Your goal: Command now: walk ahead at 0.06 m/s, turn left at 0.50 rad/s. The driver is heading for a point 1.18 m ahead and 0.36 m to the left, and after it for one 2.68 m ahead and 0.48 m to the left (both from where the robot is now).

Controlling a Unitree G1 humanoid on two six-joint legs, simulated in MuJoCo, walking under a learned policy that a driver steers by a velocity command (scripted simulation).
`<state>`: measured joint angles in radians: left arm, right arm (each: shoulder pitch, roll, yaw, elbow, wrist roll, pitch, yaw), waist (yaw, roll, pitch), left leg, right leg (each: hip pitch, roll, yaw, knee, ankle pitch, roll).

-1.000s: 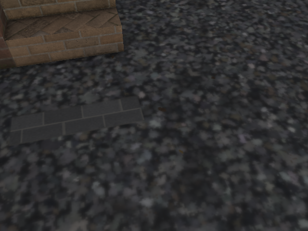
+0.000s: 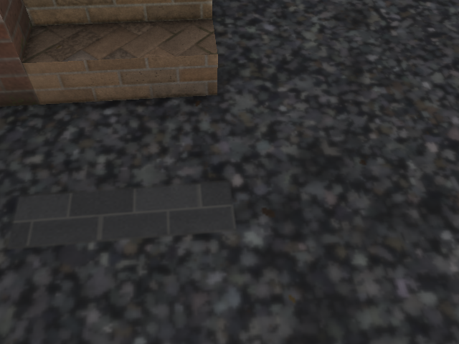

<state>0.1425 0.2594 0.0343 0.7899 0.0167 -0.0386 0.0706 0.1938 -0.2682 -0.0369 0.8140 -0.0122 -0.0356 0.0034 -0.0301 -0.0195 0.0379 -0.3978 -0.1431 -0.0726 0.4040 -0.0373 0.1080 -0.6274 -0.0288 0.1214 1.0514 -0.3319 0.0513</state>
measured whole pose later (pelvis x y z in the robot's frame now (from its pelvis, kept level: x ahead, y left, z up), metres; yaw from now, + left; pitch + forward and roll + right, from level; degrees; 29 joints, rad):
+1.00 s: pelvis +0.02 +0.00 +0.01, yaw +32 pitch +2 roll -1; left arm 0.20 0.31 0.07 0.73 0.00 0.02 0.03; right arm 0.17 -0.24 -0.04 0.63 0.00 0.00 -0.01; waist 0.01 -0.05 0.01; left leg -0.26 -0.05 -0.03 0.43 -0.21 0.07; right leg -0.51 -0.05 0.02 0.97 -0.32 0.07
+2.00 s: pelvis +0.34 +0.21 +0.01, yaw +32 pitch +1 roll +1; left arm 0.20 0.32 0.03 0.70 0.00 -0.07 0.00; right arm 0.34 -0.28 -0.04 0.80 0.00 -0.09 0.02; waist -0.03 -0.05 0.02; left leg -0.16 -0.06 0.04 0.29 -0.16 0.07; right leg -0.69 -0.13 0.04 1.06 -0.18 0.02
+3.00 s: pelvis +0.82 +0.42 +0.02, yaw +19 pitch +0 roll +1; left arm 0.19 0.32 0.05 0.75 0.03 -0.01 -0.07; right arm 0.31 -0.29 -0.05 0.83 -0.04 -0.09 -0.02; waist -0.03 -0.05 0.05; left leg -0.11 0.05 0.12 0.27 -0.15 -0.02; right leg -0.57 -0.03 0.03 0.97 -0.25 -0.05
